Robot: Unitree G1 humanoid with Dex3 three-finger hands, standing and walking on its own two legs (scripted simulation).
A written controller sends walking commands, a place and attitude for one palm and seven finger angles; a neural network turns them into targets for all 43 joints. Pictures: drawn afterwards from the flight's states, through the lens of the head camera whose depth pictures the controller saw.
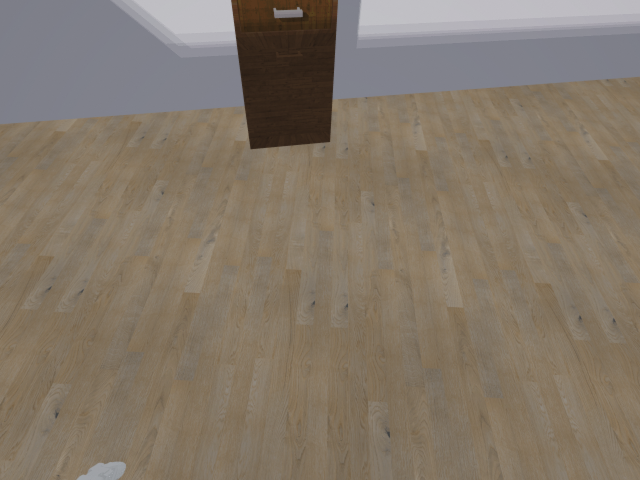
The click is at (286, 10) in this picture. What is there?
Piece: drawer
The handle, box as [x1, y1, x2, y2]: [273, 7, 302, 17]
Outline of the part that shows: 302,11 299,7 297,7 296,10 276,10 275,8 273,8 275,17 302,16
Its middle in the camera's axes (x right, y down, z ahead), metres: -0.14 -0.93 +1.59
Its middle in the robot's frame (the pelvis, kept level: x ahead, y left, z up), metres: +1.80 +0.23 -0.09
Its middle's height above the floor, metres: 0.68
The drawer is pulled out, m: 0.00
